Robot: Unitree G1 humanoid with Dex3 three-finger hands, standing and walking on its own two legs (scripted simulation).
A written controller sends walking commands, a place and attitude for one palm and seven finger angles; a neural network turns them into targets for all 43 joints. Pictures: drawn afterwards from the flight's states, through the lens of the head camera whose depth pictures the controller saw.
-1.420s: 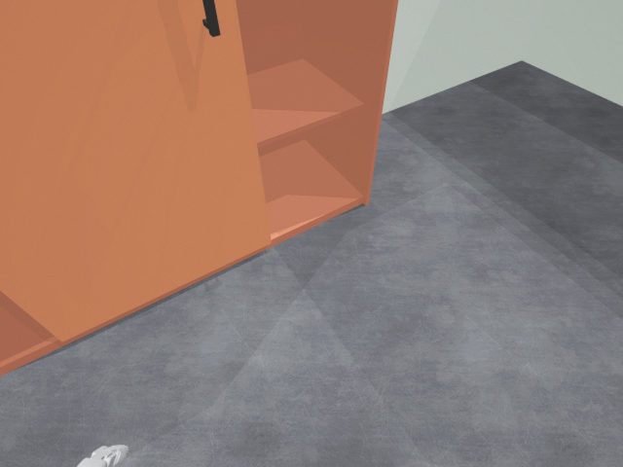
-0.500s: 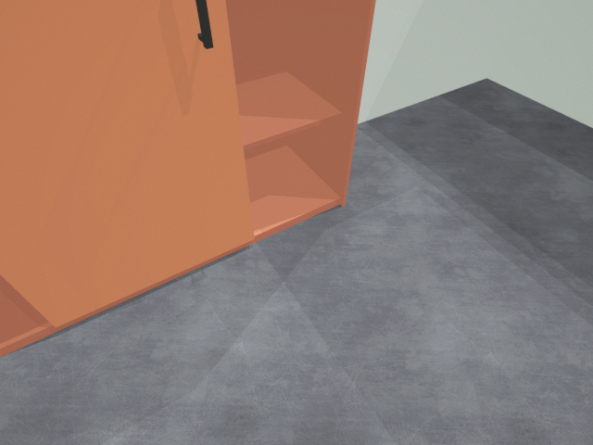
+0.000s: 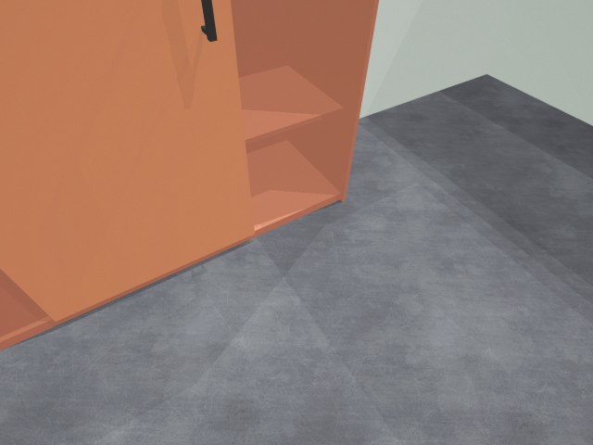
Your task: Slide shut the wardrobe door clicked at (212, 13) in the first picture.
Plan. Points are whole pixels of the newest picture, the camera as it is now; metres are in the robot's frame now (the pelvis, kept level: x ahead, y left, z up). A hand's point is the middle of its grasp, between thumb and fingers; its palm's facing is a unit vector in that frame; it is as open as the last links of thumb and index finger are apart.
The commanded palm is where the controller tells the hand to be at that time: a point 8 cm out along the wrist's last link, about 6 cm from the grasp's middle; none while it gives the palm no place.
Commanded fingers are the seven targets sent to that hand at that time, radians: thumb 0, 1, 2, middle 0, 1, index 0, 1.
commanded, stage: look at it before walking up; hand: left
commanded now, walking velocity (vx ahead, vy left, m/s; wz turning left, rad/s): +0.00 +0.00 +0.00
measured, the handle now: out of the picture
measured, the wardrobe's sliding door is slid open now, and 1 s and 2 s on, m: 0.49 0.49 0.49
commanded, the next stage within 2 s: walk to a spot facing it in 0.42 s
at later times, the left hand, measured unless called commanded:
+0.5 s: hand out of the picture +0.07 +0.25 -0.16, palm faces -0.03 -0.94 -0.33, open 7.4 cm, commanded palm none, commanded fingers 0.00 0.90 0.90 -0.20 -0.30 -0.20 -0.30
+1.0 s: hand out of the picture +0.04 +0.16 -0.17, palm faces -0.11 -0.97 -0.23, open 7.3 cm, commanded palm none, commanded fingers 0.00 0.90 0.90 -0.20 -0.30 -0.20 -0.30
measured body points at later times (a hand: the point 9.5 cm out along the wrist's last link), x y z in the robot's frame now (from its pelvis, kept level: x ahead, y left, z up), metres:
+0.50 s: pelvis +0.01 +0.00 +0.00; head +0.01 +0.00 +0.45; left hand +0.07 +0.30 -0.13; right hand +0.09 -0.29 -0.13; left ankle +0.01 +0.13 -0.75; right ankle +0.01 -0.11 -0.75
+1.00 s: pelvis +0.02 -0.03 -0.01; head +0.02 -0.05 +0.44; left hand +0.04 +0.21 -0.15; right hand +0.03 -0.29 -0.17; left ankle +0.02 +0.11 -0.68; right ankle -0.01 -0.11 -0.75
